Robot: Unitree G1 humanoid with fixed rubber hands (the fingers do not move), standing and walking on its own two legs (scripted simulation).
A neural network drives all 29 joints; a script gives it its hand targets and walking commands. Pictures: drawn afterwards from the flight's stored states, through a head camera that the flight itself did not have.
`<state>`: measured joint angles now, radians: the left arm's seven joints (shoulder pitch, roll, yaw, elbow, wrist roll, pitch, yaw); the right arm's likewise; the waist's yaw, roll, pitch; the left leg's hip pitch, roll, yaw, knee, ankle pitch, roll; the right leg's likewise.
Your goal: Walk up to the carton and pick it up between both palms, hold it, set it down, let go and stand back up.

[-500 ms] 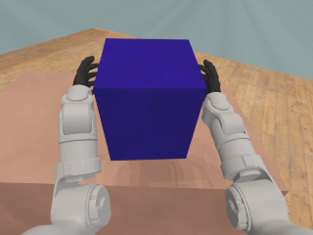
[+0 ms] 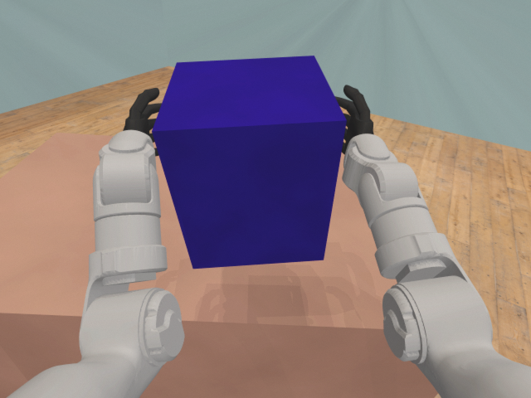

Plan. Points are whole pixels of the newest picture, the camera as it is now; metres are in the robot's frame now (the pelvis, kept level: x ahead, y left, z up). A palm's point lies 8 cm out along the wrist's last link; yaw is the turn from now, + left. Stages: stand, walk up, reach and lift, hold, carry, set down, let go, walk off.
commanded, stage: hold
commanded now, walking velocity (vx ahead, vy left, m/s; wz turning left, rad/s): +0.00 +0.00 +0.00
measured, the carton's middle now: (252, 164) +0.41 +0.01 +0.22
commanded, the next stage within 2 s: none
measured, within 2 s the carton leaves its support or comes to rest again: neither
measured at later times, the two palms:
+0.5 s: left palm (138, 145) +0.37 +0.16 +0.27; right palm (356, 139) +0.37 -0.14 +0.28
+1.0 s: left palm (138, 143) +0.37 +0.16 +0.27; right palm (358, 138) +0.37 -0.14 +0.28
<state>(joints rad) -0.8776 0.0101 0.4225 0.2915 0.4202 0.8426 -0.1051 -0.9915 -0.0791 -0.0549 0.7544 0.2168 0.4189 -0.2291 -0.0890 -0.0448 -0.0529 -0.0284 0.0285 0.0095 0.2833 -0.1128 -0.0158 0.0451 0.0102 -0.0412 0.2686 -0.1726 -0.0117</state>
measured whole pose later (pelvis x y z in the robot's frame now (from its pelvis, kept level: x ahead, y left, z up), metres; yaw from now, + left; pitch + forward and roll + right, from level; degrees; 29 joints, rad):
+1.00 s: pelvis +0.01 +0.00 +0.00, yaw +0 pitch -8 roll +0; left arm -0.82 0.01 0.40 0.20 0.39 0.87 -0.11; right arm -0.96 -0.10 0.01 0.67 0.30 0.47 -0.27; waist -0.10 -0.04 -0.06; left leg -0.03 0.03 0.00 0.30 -0.13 -0.02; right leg 0.06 0.01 -0.05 0.26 -0.18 -0.01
